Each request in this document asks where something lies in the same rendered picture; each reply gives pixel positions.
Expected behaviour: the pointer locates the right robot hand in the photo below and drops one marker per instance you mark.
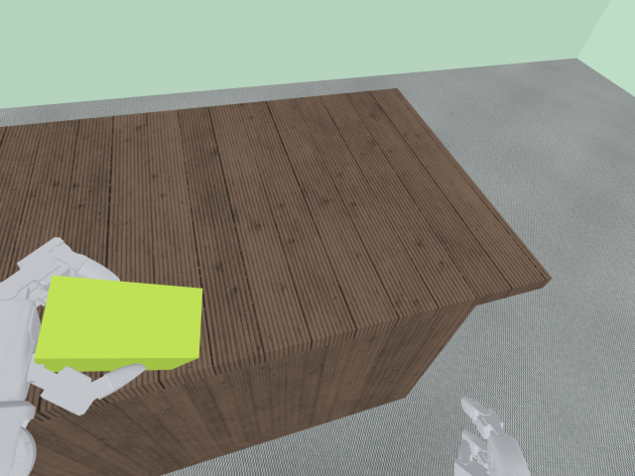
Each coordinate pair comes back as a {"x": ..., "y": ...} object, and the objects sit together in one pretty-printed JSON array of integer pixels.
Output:
[{"x": 501, "y": 456}]

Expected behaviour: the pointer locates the left robot hand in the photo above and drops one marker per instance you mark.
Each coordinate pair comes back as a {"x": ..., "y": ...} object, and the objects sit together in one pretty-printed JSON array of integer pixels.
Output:
[{"x": 20, "y": 295}]

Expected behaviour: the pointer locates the table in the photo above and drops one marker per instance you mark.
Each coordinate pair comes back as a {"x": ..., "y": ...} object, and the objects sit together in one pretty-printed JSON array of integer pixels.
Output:
[{"x": 338, "y": 244}]

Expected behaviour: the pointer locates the sponge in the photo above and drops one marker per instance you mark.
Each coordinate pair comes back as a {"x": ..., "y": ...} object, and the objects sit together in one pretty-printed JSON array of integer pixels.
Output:
[{"x": 100, "y": 325}]

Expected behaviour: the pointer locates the robot left forearm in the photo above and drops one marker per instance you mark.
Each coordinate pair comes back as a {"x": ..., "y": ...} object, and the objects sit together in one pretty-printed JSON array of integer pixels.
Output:
[{"x": 17, "y": 446}]

